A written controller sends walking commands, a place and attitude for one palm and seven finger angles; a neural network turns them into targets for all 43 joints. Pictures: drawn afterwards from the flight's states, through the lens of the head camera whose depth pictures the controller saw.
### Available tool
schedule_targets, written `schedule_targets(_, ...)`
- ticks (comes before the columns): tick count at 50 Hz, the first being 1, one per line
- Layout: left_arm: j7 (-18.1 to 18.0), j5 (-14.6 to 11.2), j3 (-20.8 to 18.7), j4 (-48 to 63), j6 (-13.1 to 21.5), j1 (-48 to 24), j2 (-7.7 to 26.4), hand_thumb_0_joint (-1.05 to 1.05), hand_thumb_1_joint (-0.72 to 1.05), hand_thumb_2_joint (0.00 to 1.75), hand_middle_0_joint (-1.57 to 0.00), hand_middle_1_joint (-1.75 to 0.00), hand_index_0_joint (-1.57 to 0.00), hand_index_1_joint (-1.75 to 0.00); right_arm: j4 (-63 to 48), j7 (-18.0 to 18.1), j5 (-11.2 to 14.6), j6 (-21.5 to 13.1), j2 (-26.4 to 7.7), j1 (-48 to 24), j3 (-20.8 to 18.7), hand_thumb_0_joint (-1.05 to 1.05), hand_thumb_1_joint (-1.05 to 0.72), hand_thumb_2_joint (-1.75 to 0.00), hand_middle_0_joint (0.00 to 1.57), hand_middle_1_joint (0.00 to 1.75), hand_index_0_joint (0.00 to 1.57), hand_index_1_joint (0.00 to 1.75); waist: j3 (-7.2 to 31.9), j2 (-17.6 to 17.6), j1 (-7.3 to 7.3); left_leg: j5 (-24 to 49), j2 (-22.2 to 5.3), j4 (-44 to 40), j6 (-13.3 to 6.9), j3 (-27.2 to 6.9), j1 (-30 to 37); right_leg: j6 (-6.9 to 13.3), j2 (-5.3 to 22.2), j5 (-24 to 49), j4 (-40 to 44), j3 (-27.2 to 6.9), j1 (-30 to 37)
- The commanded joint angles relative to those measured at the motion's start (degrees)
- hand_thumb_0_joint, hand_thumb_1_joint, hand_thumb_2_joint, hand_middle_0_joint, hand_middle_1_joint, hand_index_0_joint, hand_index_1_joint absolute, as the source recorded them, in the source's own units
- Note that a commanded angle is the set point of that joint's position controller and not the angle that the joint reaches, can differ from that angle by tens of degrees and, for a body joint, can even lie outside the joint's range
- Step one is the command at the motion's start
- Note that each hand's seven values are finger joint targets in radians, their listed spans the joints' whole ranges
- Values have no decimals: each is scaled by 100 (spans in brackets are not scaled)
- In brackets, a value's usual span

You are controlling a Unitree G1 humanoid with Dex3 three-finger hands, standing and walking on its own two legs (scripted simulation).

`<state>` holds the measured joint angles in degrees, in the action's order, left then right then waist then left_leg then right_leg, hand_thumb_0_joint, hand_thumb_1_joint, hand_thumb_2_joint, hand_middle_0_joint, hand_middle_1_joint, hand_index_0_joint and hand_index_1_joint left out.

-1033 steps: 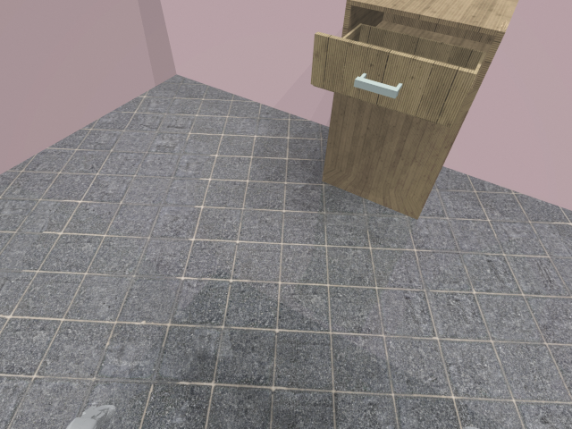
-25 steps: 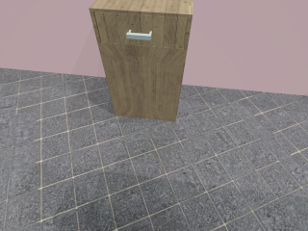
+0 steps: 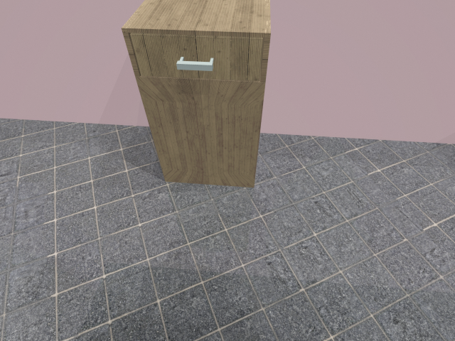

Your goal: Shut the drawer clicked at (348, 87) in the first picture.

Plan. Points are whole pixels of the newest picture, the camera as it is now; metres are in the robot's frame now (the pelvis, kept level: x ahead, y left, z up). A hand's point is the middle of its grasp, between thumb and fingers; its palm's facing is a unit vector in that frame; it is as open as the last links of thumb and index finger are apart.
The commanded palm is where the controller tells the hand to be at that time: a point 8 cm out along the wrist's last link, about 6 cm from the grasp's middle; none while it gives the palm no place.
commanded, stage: let the arm hang, fingers relaxed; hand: left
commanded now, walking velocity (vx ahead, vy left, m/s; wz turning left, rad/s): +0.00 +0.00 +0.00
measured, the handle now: (195, 62) +1.00 +0.16 -0.02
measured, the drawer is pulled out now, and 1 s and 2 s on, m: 0.00 0.00 0.00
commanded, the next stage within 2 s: look to check the result in 0.08 s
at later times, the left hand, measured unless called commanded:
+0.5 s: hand out of the picture +0.02 +0.16 -0.17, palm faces +0.03 -0.98 -0.20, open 7.4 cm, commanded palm none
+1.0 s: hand out of the picture +0.06 +0.17 -0.17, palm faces +0.01 -0.97 -0.24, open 7.4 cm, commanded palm none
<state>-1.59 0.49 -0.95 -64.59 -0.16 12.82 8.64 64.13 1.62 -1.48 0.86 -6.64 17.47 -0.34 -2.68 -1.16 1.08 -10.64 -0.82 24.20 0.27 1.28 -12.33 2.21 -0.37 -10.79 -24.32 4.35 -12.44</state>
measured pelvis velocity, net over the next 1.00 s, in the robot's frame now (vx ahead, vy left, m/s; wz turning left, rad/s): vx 0.03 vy -0.02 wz -0.01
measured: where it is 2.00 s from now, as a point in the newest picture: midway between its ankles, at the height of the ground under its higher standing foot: outside the picture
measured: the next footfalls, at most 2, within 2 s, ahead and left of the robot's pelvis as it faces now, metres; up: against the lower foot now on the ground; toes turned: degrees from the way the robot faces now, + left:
none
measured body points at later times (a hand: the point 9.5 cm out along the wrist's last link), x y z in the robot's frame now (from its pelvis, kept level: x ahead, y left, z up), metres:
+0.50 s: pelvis +0.02 -0.01 +0.00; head +0.04 -0.02 +0.45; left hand +0.02 +0.21 -0.15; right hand +0.01 -0.22 -0.17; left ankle +0.03 +0.12 -0.74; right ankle +0.03 -0.09 -0.74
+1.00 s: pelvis +0.03 -0.02 +0.00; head +0.05 -0.03 +0.45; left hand +0.06 +0.22 -0.15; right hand +0.03 -0.25 -0.16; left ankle +0.03 +0.12 -0.74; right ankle +0.03 -0.09 -0.74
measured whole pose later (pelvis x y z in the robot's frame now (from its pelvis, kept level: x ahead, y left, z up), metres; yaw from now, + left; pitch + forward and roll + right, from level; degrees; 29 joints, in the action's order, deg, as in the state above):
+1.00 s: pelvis +0.03 -0.02 +0.00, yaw +0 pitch -1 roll +0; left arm -1.5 0.4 -1.3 -65.5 0.7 11.3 9.7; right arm 65.3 2.1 -1.3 0.5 -10.3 14.0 -0.7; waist -3.5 -2.0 1.0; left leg -11.9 -2.5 21.6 1.9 1.1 -8.5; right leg 3.5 -2.2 -11.8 -21.3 4.5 -8.6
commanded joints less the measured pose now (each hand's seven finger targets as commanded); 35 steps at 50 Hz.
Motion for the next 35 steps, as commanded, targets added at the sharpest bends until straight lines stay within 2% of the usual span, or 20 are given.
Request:
schedule_targets(1,-39,-9,-107,88,75,412,583,0,90,90,-20,-30,-20,-30,-65,48,29,-41,-498,453,-85,0,-90,-90,20,30,20,30,-245,14,-77,-168,-380,-535,-197,-396,-132,86,613,-666,762,-661,-109)
schedule_targets(3,-43,-9,-118,98,89,381,579,0,90,90,-20,-30,-20,-30,-58,50,32,-49,-511,509,-94,0,-90,-90,20,30,20,30,-163,90,-51,-76,-407,-518,-193,-385,-78,87,614,-616,752,-643,-69)
schedule_targets(9,-57,-16,-100,34,115,450,534,0,90,90,-20,-30,-20,-30,-20,77,48,-82,-517,434,-86,0,-90,-90,20,30,20,30,-74,-8,-59,332,-449,-487,-197,-393,112,85,613,-110,680,-614,33)
schedule_targets(14,-62,-13,-99,-8,116,470,539,0,90,90,-20,-30,-20,-30,16,87,51,-79,-524,404,-86,0,-90,-90,20,30,20,30,-107,-50,-55,330,-460,-502,-182,-369,162,81,613,-93,705,-614,45)
schedule_targets(18,-67,-10,-103,-27,132,457,559,0,90,90,-20,-30,-20,-30,6,88,53,-80,-577,360,-93,0,-90,-90,20,30,20,30,-54,78,-40,390,-468,-471,-182,-359,252,82,617,8,725,-627,71)
schedule_targets(28,-65,-7,-112,-18,137,362,622,0,90,90,-20,-30,-20,-30,25,91,49,-81,-661,198,-92,0,-90,-90,20,30,20,30,-139,-25,-44,422,-487,-507,-154,-331,279,68,614,122,768,-649,99)
schedule_targets(35,-63,-9,-140,15,163,298,730,0,90,90,-20,-30,-20,-30,10,86,43,-80,-769,127,-109,0,-90,-90,20,30,20,30,-30,172,-47,459,-476,-465,-136,-286,342,39,649,377,826,-677,239)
